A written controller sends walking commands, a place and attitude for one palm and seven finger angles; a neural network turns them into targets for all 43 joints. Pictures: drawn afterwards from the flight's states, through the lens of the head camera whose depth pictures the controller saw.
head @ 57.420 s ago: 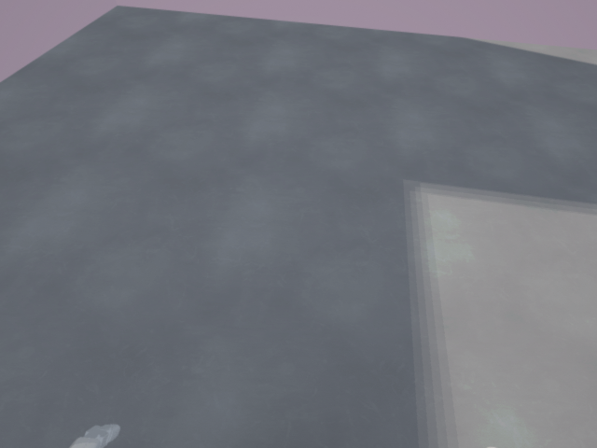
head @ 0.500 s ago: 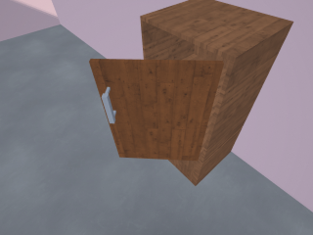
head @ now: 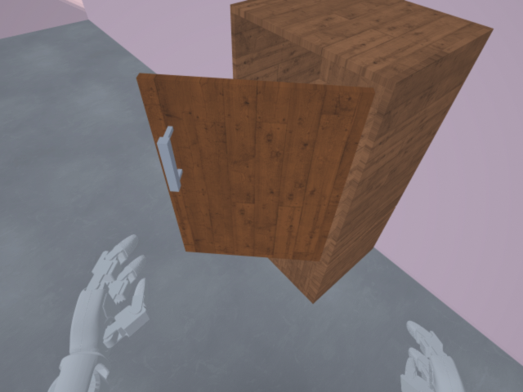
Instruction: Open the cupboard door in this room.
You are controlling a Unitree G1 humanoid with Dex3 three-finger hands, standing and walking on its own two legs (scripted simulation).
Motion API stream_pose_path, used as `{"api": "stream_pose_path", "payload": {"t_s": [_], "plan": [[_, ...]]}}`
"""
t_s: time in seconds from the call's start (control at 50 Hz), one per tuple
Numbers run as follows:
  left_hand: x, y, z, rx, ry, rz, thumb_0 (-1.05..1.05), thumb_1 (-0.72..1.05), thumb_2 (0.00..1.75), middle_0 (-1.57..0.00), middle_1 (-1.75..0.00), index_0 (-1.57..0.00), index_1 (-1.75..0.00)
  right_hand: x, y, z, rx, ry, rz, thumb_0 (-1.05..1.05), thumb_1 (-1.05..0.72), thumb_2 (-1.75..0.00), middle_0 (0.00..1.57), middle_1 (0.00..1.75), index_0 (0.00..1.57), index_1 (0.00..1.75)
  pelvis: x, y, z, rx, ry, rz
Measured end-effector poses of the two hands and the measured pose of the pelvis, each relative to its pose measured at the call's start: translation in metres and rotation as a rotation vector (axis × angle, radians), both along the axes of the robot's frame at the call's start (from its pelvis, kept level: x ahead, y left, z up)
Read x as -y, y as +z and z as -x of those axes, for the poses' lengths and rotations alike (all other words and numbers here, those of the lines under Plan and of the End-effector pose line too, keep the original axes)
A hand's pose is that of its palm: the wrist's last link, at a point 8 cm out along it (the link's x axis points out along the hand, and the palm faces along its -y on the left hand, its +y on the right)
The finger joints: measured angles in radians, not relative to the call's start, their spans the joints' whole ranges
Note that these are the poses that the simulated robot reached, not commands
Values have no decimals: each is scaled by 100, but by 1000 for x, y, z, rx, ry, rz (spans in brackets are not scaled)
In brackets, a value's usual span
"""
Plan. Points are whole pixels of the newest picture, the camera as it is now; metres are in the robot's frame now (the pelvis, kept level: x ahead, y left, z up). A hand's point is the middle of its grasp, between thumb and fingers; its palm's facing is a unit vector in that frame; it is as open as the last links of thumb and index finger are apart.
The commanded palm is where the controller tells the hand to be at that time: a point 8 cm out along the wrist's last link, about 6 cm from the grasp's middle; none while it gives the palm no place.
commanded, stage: raise the hand with hooked fingers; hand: left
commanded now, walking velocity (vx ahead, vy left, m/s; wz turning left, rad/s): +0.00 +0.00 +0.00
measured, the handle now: (172, 159) +0.56 +0.21 +0.01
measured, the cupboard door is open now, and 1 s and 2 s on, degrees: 45 45 45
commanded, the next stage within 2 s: move the hooked fingers beside the handle in 1.82 s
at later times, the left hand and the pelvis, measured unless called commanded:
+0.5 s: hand (121, 338) +0.21 +0.21 -0.01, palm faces -0.12 -0.99 -0.01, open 10.7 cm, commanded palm +0.17 +0.28 -0.01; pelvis -0.03 +0.00 -0.06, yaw +1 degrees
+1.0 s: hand (72, 311) +0.23 +0.28 +0.02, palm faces +0.02 -1.00 -0.07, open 13.5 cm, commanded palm +0.21 +0.32 +0.02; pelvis -0.02 +0.02 -0.04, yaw +2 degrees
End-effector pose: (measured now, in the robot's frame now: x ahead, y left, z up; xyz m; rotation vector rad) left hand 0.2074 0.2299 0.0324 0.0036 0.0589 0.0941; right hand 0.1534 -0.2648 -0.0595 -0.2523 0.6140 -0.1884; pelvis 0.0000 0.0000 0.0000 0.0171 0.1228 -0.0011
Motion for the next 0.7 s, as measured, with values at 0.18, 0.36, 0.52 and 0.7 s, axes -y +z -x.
{"api": "stream_pose_path", "payload": {"t_s": [0.18,0.36,0.52,0.7], "plan": [[-22,-80,84,-123,-34,18,1,57,76,-22,-52,-23,-51,1,6,-72,178,164,89,1,-90,-90,19,30,20,30,14,-48,12,-103,25,18],[-32,-39,48,140,-127,-90,1,36,67,-23,-65,-24,-65,-48,-68,-42,26,223,-30,1,-90,-90,20,30,20,30,12,-71,29,-125,57,72],[-44,-41,15,-92,-179,-2,0,17,59,-25,-77,-26,-77,-50,-78,34,-126,38,-120,2,-90,-90,20,30,21,30,1,-53,30,-127,20,49],[-74,-31,31,8,-64,-67,0,-4,50,-26,-90,-27,-90,-22,-64,52,-160,37,15,2,-90,-90,20,30,21,30,-12,-50,31,-126,34,56]]}}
